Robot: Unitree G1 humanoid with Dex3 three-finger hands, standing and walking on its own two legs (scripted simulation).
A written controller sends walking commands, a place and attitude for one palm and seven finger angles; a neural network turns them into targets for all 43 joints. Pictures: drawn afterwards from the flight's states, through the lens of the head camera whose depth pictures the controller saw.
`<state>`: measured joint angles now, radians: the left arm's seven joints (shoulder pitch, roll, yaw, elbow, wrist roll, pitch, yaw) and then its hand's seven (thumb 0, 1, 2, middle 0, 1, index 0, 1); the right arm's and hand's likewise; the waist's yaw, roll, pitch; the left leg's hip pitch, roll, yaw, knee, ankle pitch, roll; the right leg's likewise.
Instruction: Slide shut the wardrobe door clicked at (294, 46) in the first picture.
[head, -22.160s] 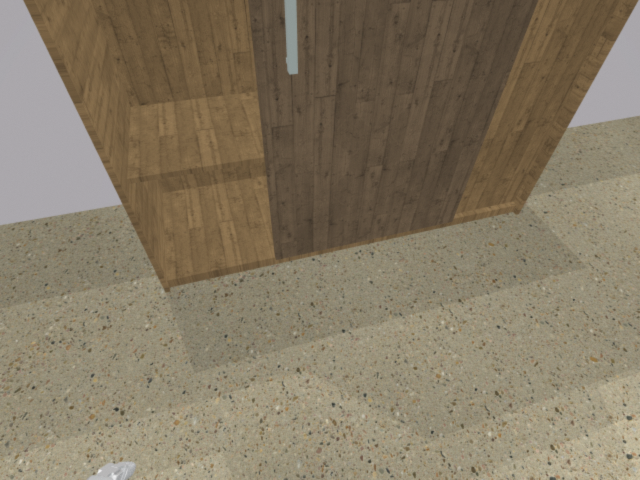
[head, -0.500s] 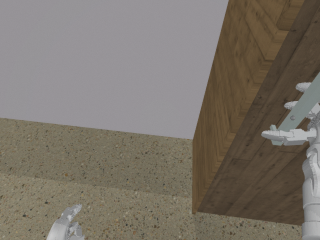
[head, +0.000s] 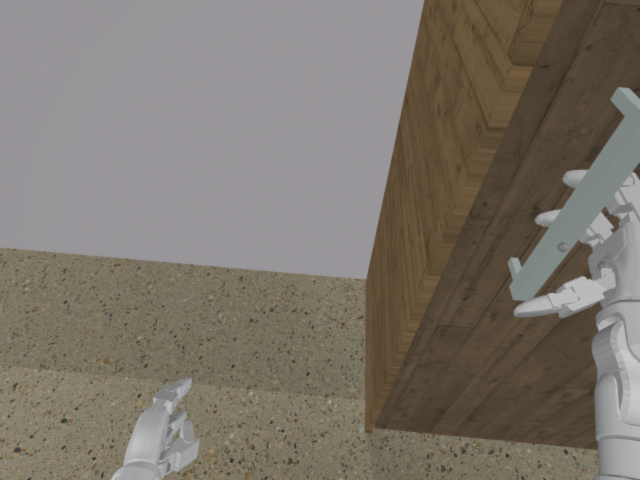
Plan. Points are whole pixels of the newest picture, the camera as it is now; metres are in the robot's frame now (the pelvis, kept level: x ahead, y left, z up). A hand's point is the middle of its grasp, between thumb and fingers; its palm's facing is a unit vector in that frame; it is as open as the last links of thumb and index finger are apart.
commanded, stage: slip the hand off the handle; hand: right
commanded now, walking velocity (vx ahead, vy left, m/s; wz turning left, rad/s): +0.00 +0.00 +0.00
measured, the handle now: (564, 211) +0.37 -0.25 +0.19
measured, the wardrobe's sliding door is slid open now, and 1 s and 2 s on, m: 0.00 0.00 0.00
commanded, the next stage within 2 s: draw the hand back to the body in 1.06 s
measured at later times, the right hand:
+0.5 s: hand (628, 267) +0.31 -0.31 +0.17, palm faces +0.29 +0.95 -0.14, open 14.7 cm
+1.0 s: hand out of the picture +0.22 -0.29 +0.17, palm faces +0.33 +0.93 -0.17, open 14.7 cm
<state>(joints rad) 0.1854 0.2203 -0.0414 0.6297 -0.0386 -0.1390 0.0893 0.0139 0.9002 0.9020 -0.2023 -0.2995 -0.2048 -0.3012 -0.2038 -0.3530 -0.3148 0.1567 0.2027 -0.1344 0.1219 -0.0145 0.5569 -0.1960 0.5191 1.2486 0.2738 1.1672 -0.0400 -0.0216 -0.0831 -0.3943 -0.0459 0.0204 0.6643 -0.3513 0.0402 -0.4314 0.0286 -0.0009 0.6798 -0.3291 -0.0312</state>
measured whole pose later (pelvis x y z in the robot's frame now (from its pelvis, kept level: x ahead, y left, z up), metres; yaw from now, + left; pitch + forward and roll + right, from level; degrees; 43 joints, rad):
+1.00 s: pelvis -0.01 -0.02 +0.00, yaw -2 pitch +1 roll +2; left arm 0.19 0.23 -0.07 0.63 -0.02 -0.23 0.10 0.01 0.90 0.90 -0.20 -0.30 -0.21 -0.30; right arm 0.16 -0.36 -0.37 -0.15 0.25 -0.12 0.14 -0.02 0.56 -0.20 0.25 1.16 0.25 1.15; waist -0.09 -0.03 -0.07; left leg -0.32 -0.03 0.04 0.64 -0.34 0.02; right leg -0.38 0.05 0.02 0.68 -0.32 -0.05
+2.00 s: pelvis -0.01 -0.02 +0.01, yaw -1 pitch -3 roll +1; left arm 0.23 0.22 -0.05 0.67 -0.01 -0.19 0.08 0.02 0.90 0.90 -0.20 -0.30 -0.21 -0.30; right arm 0.39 -0.36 -0.32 -0.34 0.10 -0.05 -0.11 -0.01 0.10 -0.42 0.24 0.89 0.24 0.88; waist -0.08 -0.05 -0.02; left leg -0.17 -0.02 0.03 0.52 -0.30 0.02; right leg -0.23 0.05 0.01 0.57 -0.28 -0.06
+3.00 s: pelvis +0.00 -0.01 +0.02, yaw +0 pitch -2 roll +1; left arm 0.19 0.24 -0.03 0.63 0.00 -0.07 0.07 0.02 0.90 0.90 -0.20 -0.30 -0.21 -0.30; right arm 0.42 -0.38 -0.38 -0.38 0.07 -0.12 -0.10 0.01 -0.89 -0.89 0.21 0.31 0.21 0.30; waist -0.06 -0.06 -0.02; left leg -0.12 -0.05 0.02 0.40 -0.24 0.03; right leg -0.19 0.03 0.01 0.48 -0.25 -0.05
